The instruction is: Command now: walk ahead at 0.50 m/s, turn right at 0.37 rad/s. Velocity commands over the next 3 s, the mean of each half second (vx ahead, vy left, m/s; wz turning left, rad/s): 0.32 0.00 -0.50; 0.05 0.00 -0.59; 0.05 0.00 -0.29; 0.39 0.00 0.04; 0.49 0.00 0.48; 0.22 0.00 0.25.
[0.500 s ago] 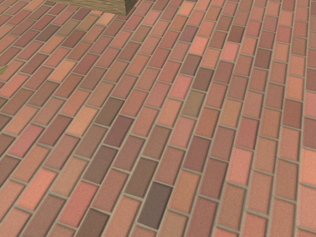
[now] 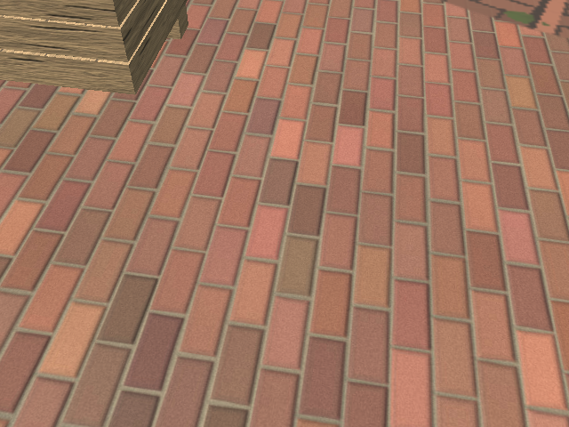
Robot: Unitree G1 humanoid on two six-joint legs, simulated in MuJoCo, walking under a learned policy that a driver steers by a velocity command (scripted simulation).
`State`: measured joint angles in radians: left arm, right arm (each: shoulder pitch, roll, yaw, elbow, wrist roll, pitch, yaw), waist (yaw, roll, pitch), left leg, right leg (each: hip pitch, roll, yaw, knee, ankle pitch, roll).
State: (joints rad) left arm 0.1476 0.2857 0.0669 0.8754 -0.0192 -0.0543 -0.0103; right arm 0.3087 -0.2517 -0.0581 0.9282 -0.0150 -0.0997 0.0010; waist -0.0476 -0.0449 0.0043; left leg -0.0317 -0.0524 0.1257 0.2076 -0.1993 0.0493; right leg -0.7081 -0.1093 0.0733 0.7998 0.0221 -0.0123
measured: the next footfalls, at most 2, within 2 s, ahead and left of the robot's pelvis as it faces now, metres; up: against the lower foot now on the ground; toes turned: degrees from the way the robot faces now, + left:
right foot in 0.20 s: +0.29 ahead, -0.14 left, +0.00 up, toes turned -10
left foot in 0.68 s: +0.45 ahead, +0.04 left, +0.00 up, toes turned -29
